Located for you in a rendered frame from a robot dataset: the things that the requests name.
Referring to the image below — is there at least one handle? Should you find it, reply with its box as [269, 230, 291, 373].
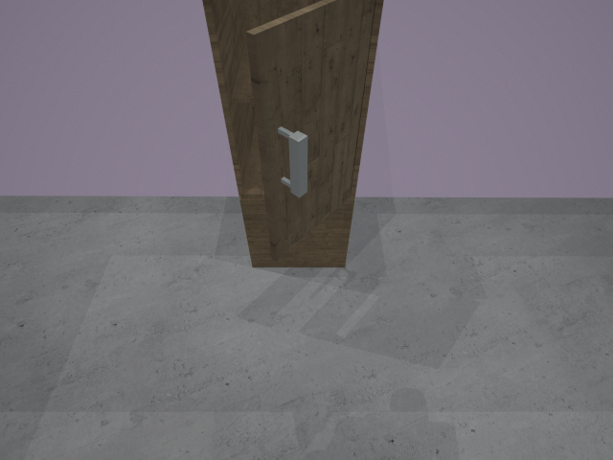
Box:
[278, 126, 307, 198]

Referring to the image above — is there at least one cupboard door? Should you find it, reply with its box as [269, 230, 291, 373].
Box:
[246, 0, 375, 262]

